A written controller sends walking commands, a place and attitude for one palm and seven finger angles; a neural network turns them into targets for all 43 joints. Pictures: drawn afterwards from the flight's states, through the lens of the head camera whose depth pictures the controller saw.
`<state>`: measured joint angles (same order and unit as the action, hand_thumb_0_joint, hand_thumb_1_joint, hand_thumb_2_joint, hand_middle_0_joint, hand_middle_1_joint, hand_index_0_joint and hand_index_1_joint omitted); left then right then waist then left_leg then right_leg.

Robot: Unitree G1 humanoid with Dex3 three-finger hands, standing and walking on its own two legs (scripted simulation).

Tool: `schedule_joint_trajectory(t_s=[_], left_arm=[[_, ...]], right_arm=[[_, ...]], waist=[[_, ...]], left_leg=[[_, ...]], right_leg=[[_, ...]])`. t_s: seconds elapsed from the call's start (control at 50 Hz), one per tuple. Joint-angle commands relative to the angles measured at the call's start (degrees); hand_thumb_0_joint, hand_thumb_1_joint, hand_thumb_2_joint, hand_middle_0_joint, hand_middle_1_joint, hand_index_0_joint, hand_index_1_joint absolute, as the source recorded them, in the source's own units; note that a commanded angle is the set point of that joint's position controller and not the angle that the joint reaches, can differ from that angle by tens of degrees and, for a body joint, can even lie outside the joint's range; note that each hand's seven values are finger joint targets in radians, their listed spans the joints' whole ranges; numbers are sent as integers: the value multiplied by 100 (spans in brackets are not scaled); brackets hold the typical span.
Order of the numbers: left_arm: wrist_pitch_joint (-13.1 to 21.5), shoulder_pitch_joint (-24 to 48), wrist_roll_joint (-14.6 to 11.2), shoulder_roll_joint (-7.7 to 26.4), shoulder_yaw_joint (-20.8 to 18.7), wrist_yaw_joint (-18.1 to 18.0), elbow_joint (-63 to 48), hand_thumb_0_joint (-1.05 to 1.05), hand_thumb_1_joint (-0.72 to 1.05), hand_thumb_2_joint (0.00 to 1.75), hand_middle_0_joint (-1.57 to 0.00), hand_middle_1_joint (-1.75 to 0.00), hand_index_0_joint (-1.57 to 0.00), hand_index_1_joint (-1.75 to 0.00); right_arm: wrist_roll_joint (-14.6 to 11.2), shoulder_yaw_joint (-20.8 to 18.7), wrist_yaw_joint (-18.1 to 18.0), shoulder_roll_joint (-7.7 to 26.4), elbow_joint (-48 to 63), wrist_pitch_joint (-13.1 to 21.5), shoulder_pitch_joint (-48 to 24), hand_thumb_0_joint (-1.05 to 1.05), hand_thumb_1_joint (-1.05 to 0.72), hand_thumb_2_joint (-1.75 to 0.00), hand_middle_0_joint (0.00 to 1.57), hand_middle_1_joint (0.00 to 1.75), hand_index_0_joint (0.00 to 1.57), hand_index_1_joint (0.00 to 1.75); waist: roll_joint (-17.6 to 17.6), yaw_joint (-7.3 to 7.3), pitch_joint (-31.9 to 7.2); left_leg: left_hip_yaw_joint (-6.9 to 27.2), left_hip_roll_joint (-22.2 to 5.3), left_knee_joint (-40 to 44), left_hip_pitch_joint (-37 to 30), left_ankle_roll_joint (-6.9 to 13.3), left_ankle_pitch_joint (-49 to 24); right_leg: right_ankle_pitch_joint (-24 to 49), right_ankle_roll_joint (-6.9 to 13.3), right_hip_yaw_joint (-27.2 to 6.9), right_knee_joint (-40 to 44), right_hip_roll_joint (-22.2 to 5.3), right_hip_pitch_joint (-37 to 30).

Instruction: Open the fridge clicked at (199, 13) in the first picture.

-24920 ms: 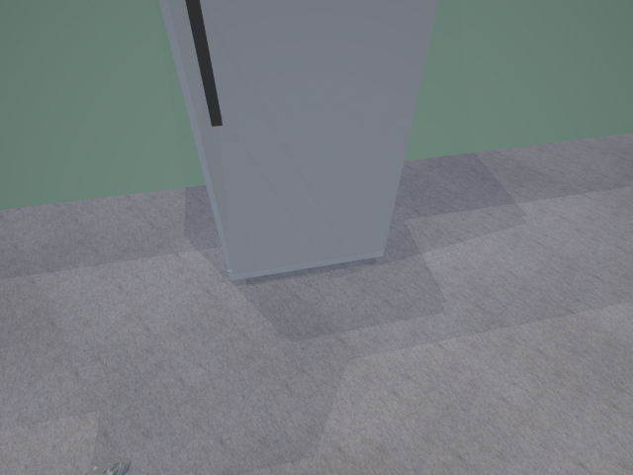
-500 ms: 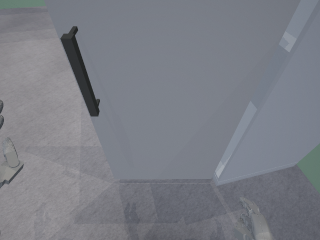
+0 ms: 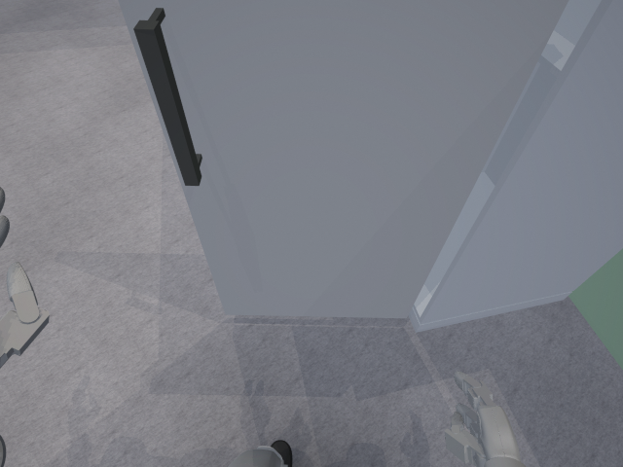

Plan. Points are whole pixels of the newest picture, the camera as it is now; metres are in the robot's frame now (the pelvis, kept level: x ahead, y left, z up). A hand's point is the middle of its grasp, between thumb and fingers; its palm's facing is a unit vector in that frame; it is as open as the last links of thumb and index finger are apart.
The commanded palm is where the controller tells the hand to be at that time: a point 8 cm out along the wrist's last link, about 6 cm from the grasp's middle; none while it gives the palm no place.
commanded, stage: step back with the hand held close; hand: left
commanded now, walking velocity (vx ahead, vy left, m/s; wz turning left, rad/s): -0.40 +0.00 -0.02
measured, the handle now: (178, 108) +0.57 +0.29 +0.13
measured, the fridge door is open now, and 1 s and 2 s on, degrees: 76 76 76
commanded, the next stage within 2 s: stop stepping back and stand still in 0.40 s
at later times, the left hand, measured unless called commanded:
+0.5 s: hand out of the picture +0.10 +0.29 +0.16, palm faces +0.46 -0.79 -0.39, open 7.4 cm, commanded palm +0.02 +0.33 +0.19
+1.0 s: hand out of the picture -0.01 +0.28 +0.16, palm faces +0.49 -0.79 -0.36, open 7.4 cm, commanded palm -0.07 +0.32 +0.19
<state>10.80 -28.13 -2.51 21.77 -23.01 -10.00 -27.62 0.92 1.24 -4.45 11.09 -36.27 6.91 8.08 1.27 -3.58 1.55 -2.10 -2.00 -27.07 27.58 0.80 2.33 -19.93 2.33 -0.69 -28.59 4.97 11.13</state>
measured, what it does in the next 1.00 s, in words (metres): walks backwards: left foot, then right foot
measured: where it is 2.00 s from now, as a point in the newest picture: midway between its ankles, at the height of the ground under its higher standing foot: outside the picture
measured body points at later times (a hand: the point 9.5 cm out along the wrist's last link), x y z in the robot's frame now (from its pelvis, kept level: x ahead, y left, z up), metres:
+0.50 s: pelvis -0.11 +0.02 +0.00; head -0.08 +0.05 +0.45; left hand +0.07 +0.33 +0.18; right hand +0.08 -0.22 -0.08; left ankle -0.08 +0.12 -0.73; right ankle -0.06 -0.10 -0.72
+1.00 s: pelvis -0.20 +0.01 +0.00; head -0.23 +0.02 +0.45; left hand -0.04 +0.32 +0.18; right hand -0.07 -0.26 -0.08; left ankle -0.18 +0.14 -0.73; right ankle -0.17 -0.09 -0.73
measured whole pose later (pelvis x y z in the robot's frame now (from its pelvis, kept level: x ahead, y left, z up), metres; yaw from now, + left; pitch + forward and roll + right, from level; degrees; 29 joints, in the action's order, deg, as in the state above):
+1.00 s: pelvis -0.20 +0.01 +0.00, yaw +2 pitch -2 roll +0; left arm 8.3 -28.5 -1.9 20.7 -20.7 -10.4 -24.1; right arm 0.4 -1.7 -6.0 15.7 -38.2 5.1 16.5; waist -1.6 1.2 -2.4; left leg -3.4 -1.8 -32.6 15.6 1.2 15.4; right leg -20.2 1.4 3.0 -37.6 -0.7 17.8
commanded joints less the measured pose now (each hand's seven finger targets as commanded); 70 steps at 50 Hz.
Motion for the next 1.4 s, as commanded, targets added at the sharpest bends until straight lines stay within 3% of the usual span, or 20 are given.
schedule_joint_trajectory(t_s=[0.0, 0.08, 0.16, 0.2, 0.24, 0.28, 0.36, 0.42, 0.46, 0.54, 0.66, 0.74, 0.9, 0.96, 1.06, 1.08, 1.12, 1.14, 1.24, 1.38], left_arm=[[251, 636, 61, 1511, -682, -91, -1383, 0, 90, 90, -20, -30, -20, -30], [179, -159, -67, 1523, -887, 7, -1226, 0, 90, 90, -20, -30, -20, -30], [218, -174, -169, 1414, -949, 85, -1173, 0, 90, 90, -20, -30, -20, -30], [237, -203, -152, 1351, -943, 103, -1051, 0, 90, 90, -20, -30, -20, -30], [237, -272, -138, 1444, -801, 60, -1095, 0, 90, 90, -20, -30, -20, -30], [240, -74, -31, 1421, -743, -6, -1268, 0, 90, 90, -20, -30, -20, -30], [245, 1133, 86, 1234, -273, -15, -1454, 0, 90, 90, -20, -30, -20, -30], [284, 719, 117, 1398, -495, -101, -1688, 0, 90, 90, -20, -30, -20, -30], [357, 65, 9, 1312, -566, -72, -1508, 0, 90, 90, -20, -30, -20, -30], [234, -168, -34, 1217, -719, -24, -2309, 0, 90, 90, -20, -30, -20, -30], [24, -391, 74, 1341, -965, -140, -1366, 0, 90, 90, -20, -30, -20, -30], [29, 415, 11, 1385, -834, -118, -938, 0, 90, 90, -20, -30, -20, -30], [161, 542, 116, 1018, -330, -150, -815, 0, 90, 90, -20, -30, -20, -30], [299, 788, 150, 1396, -643, -203, -1556, 0, 90, 90, -20, -30, -20, -30], [214, 446, 173, 1204, -707, -139, -1173, 0, 90, 90, -20, -30, -20, -30], [237, 424, 202, 1158, -644, -137, -1080, 0, 90, 90, -20, -30, -20, -30], [207, 369, 191, 1297, -688, -89, -768, 0, 90, 90, -20, -30, -20, -30], [224, 627, 116, 1293, -690, -81, -778, 0, 90, 90, -20, -30, -20, -30], [381, 263, 65, 1115, -634, 1, -362, 0, 90, 90, -20, -30, -20, -30], [382, 241, 30, 1117, -597, -32, -942, 0, 90, 90, -20, -30, -20, -30]], right_arm=[[-172, -406, -167, 706, 948, 240, -424, 0, -90, -90, 20, 30, 20, 30], [-144, -342, -169, 717, 1118, 5, -585, 0, -90, -90, 20, 30, 20, 30], [-25, -406, -120, 880, 1255, -52, -830, 0, -90, -90, 20, 30, 20, 30], [-19, -448, -112, 862, 1242, -96, -693, 0, -90, -90, 20, 30, 20, 30], [-144, -480, -67, 683, 1144, -67, -352, 0, -90, -90, 20, 30, 20, 30], [-57, -478, -47, 711, 975, -6, -302, 0, -90, -90, 20, 30, 20, 30], [-55, -211, -185, 628, 886, -46, -436, 0, -90, -90, 20, 30, 20, 30], [-97, -401, -295, 931, 968, 48, -246, 0, -90, -90, 20, 30, 20, 30], [-197, -538, -179, 866, 1008, 150, -14, 0, -90, -90, 20, 30, 20, 30], [-41, -478, -27, 796, 986, 302, -49, 0, -90, -90, 20, 30, 20, 30], [-28, -335, -3, 779, 1003, 275, -229, 0, -90, -90, 20, 30, 20, 30], [-12, -375, -27, 689, 755, 58, -231, 0, -90, -90, 20, 30, 20, 30], [-76, -391, -153, 837, 708, 193, 30, 0, -90, -90, 20, 30, 20, 30], [-72, -389, -179, 950, 953, 242, -66, 0, -90, -90, 20, 30, 20, 30], [-81, -340, -97, 832, 762, 367, -87, 0, -90, -90, 20, 30, 20, 30], [-70, -355, -87, 849, 790, 370, -109, 0, -90, -90, 20, 30, 20, 30], [-50, -445, -36, 792, 818, 332, -103, 0, -90, -90, 20, 30, 20, 30], [-31, -421, -12, 819, 747, 359, -116, 0, -90, -90, 20, 30, 20, 30], [-122, -310, 60, 679, 570, 238, 49, 0, -90, -90, 20, 30, 20, 30], [-106, -344, -38, 764, 834, 282, -97, 0, -90, -90, 20, 30, 20, 30]], waist=[[-904, 263, -1692], [468, 195, -1369], [1383, 138, -454], [859, 167, -402], [-1196, 227, -526], [-1242, 182, -435], [-409, 387, -348], [1565, 197, -1173], [859, 148, -1618], [1088, 299, -1529], [740, 394, -422], [-1415, 342, -98], [-286, 453, -385], [1677, 433, -154], [1224, 326, 13], [834, 282, -1], [-1580, 266, -27], [-1495, 279, 43], [-610, 400, -265], [24, 284, -294]], left_leg=[[-119, 0, -670, -2024, -56, -471], [523, -494, 51, -2186, 117, -1602], [1202, -919, 1715, 128, 211, 2295], [805, -577, 1340, 602, 13, 3068], [-52, 422, -1927, -1331, -491, 1890], [420, 473, -3889, -609, -369, 2343], [115, 141, -862, -712, -292, 1823], [1383, -1367, 591, -1923, 179, -2867], [1335, -1823, 561, -2212, 565, -2500], [1107, -1464, 513, -2245, 588, -2448], [518, -570, 1352, 114, 7, 3703], [157, 49, -2686, -236, -225, 2056], [-207, 30, 14, -1630, 157, 2306], [2464, -1676, 1650, -1684, 892, 3367], [730, -986, 1120, -114, 544, 3487], [492, -755, 577, 124, 392, 3404], [-229, 217, -2313, 731, 17, 2825], [94, 134, -3207, 779, -47, 2432], [24, -66, -2237, -128, -117, 1704], [440, -364, 386, -1598, 228, 1574]], right_leg=[[4904, -383, -547, 361, -1321, 224], [2668, -450, -244, 153, -643, 636], [-506, -79, -82, -198, -43, -234], [-985, 139, -253, 261, -196, -349], [-2350, 799, -2242, 2377, -1984, 2320], [123, 1054, -2002, 2001, -2417, 2237], [3406, 232, -501, 465, -1512, 659], [399, -336, -147, -1127, -539, 932], [-1151, -247, -383, -2226, -342, 1128], [-556, -381, -207, -2135, -395, 1111], [-357, -134, 453, 350, -303, -821], [-2189, 978, -2370, 2217, -2425, 1244], [-1438, 357, -715, 817, -1512, 932], [-858, -211, 399, -1817, -436, 1812], [-358, -219, 565, -617, -509, -71], [-223, -164, 445, 13, -558, -464], [-1623, 676, -2731, 1767, -2227, -129], [-1200, 794, -3034, 1992, -2570, 80], [640, 495, -1026, 1366, -1931, 214], [-214, -49, -577, 875, -1285, 602]])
